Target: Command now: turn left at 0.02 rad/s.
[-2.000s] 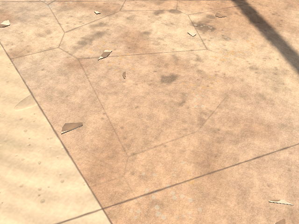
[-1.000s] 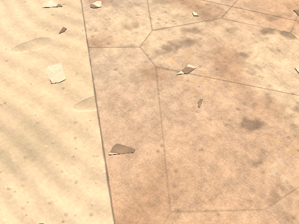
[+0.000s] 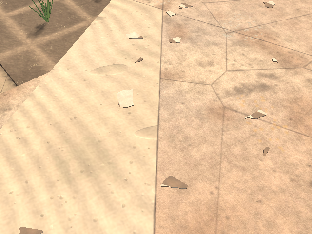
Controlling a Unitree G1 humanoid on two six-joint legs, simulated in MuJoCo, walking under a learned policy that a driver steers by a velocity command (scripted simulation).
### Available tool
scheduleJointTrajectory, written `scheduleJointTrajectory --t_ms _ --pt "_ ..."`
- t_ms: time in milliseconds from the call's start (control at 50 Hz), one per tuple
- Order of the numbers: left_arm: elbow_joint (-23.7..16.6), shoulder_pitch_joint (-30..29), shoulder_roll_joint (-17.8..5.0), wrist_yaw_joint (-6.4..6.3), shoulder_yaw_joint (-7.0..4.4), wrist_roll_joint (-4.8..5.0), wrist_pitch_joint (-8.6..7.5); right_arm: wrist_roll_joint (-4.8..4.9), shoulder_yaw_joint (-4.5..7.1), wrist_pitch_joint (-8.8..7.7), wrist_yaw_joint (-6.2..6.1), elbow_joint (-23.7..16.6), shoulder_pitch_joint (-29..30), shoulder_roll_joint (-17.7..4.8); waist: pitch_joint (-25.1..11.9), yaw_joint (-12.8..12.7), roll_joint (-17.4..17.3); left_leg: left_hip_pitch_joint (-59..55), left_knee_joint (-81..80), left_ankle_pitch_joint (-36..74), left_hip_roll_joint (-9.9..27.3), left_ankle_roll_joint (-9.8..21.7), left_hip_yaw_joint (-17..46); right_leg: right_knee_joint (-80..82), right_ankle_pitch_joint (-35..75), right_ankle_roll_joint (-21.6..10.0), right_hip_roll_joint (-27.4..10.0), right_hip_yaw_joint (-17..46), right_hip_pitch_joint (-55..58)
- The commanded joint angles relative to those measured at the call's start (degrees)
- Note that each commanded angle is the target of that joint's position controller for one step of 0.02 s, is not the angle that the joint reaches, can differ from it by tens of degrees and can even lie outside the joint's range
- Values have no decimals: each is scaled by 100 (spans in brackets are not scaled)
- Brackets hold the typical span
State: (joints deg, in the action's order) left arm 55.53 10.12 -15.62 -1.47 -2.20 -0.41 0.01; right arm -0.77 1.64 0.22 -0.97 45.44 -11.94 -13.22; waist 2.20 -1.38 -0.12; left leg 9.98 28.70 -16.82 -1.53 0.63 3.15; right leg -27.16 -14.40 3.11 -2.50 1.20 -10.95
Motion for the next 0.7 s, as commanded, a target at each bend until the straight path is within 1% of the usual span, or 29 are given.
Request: scheduleJointTrajectory --t_ms 20,180,320,520,700 --pt "-97 -31 -628 -40 -120 10 -51 10 168 -82 -24 -193 40 -693 -168 11 -72 215 -637 1048 386 143 379 278 774 -45 -54 43 171" --pt "228 68 -596 -85 -106 25 -29 31 137 -83 -51 218 -83 -674 -117 15 -60 197 -630 1094 293 104 249 307 784 -74 -27 15 150" --pt "428 161 -528 -109 -85 30 -11 48 101 -81 -76 547 -179 -662 -59 23 -37 215 -632 1069 242 74 169 323 780 -96 4 -13 123" --pt "608 317 -413 -131 -48 33 7 65 47 -80 -99 940 -306 -614 -1 41 0 252 -642 1004 199 50 91 331 759 -118 45 -48 90" --pt "699 485 -310 -141 -7 37 11 75 5 -73 -110 1201 -426 -543 46 63 10 286 -643 937 174 32 40 325 719 -138 75 -69 41"
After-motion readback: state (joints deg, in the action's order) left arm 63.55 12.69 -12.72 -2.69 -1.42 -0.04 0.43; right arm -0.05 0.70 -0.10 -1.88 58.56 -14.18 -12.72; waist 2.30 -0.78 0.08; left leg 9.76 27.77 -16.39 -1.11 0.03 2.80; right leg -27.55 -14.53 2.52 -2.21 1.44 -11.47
